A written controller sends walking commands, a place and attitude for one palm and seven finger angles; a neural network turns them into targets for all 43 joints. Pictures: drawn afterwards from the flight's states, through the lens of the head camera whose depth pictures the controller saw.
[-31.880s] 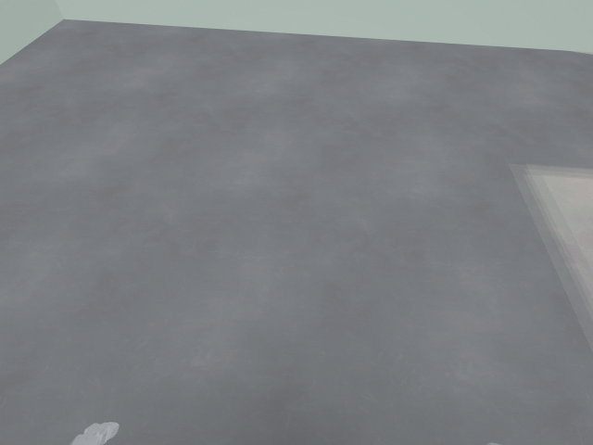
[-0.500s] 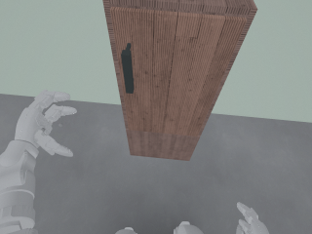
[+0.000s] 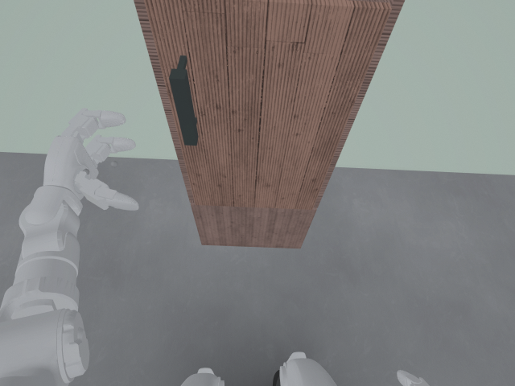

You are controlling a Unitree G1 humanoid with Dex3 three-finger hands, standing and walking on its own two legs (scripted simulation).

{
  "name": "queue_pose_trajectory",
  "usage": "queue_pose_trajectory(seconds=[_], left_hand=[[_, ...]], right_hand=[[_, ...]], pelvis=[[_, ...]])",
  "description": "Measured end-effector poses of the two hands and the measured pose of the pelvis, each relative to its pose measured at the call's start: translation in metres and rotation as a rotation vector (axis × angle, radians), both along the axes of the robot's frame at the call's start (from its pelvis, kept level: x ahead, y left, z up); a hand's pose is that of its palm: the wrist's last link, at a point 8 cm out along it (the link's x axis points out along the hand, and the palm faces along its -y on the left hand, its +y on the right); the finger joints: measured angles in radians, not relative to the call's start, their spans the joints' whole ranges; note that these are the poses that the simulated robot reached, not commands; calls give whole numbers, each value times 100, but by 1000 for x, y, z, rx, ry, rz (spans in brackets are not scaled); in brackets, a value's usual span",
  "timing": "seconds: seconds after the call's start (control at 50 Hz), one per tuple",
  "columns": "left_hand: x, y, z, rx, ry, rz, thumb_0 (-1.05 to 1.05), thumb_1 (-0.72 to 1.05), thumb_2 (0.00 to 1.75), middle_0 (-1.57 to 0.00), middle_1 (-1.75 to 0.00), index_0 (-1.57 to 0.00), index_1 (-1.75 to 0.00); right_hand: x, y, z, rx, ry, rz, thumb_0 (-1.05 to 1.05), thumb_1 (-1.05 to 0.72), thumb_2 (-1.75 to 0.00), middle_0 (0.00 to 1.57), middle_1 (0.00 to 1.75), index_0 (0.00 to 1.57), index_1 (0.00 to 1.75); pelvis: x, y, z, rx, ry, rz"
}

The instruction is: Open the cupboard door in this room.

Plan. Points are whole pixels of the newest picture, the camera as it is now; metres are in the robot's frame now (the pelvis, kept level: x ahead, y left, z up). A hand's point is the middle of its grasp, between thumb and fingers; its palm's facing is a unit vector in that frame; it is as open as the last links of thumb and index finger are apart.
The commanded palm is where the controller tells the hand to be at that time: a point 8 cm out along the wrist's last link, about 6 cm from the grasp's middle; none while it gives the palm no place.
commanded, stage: move the hooked fingers beside the handle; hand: left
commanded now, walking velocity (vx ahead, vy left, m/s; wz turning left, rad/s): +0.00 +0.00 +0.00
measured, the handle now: (187, 103) +0.58 +0.12 +0.06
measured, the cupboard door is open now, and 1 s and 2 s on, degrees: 0 0 0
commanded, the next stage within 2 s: slide the fingers in behind the handle in 1.46 s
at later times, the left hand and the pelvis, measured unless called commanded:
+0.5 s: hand (145, 126) +0.51 +0.18 +0.07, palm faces -0.07 -1.00 +0.00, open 14.0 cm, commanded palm +0.50 +0.23 +0.07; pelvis +0.00 +0.00 -0.01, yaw -1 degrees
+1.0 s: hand (147, 118) +0.54 +0.18 +0.06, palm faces -0.05 -1.00 -0.01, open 13.9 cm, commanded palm +0.52 +0.23 +0.07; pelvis +0.01 +0.01 -0.01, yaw -2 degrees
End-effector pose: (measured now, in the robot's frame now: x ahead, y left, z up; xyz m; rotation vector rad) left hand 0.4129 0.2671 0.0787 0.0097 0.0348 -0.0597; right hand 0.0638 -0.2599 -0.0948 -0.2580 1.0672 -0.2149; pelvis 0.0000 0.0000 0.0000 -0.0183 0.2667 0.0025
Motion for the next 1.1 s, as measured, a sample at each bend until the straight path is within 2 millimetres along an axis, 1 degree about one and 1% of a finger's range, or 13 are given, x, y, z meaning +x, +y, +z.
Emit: queue_pose_trajectory(seconds=[0.1, 0.22, 0.36, 0.48, 0.74, 0.82, 0.9, 0.98, 1.1], left_hand=[[16, -4, -2, -1, 9, 5, -1, -50, 30, -30, -120, -30, -120], [36, -7, -3, 0, 11, 3, -1, -50, 30, -30, -120, -30, -120], [60, -18, -2, -5, 4, -10, -1, -50, 30, -30, -120, -30, -120], [80, -29, -6, -8, 20, -9, -1, -50, 30, -30, -120, -30, -120], [123, -42, -5, -8, 26, 1, -1, -50, 30, -30, -120, -30, -120], [124, -39, -8, 8, 15, 0, -1, -50, 30, -30, -120, -32, -122], [119, -34, -13, -2, 29, 7, -1, -50, 30, -30, -120, -32, -122], [113, -28, -16, 0, 34, 12, -1, -50, 30, -30, -120, -31, -121], [107, -26, -10, -5, 1, 3, -1, -50, 30, -30, -120, -30, -120]], right_hand=[[-10, -2, -3, -1, 42, -16, 1, -90, -90, 20, 29, 20, 30], [-28, -5, -7, -10, 108, -36, 1, -90, -90, 20, 29, 20, 30], [-50, -6, -10, -17, 192, -63, 1, -90, -90, 20, 29, 20, 30], [-67, -4, -10, -13, 248, -88, 1, -90, -90, 20, 29, 20, 30], [-97, 8, -10, -4, 355, -131, 1, -90, -90, 20, 29, 20, 30], [-103, 12, -8, 8, 379, -145, 1, -90, -90, 20, 29, 20, 30], [-102, 14, -6, 20, 393, -151, 1, -90, -90, 20, 29, 20, 30], [-95, 15, -5, 17, 385, -144, 1, -90, -90, 20, 29, 20, 30], [-76, 12, -5, 4, 349, -122, 1, -90, -90, 20, 29, 20, 30]], pelvis=[[-1, -1, -2, -1, 15, -2], [-2, -2, -5, -3, 39, -3], [-1, -1, -9, -6, 70, -4], [0, 1, -11, -10, 91, -7], [3, 4, -16, -19, 145, -16], [6, 5, -15, -19, 151, -25], [10, 6, -13, -19, 147, -31], [12, 7, -12, -23, 139, -28], [15, 9, -10, -30, 127, -15]])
